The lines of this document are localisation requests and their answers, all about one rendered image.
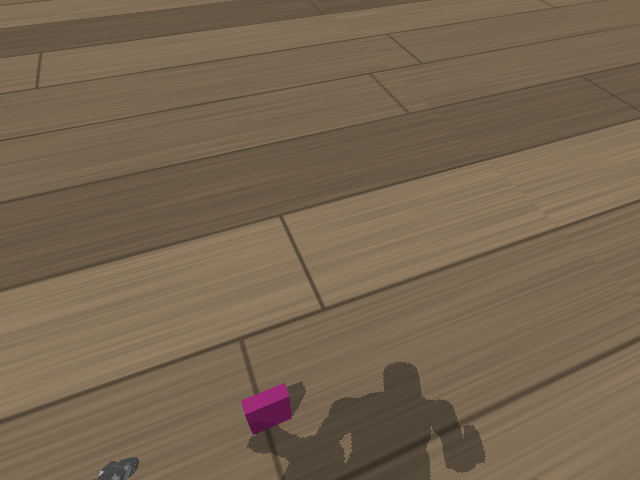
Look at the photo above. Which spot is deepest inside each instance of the carton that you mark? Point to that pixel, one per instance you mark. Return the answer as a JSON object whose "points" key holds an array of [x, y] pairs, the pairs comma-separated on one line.
{"points": [[267, 409]]}

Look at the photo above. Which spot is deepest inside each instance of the left robot hand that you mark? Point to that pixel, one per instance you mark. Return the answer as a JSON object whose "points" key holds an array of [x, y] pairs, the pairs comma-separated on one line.
{"points": [[120, 470]]}

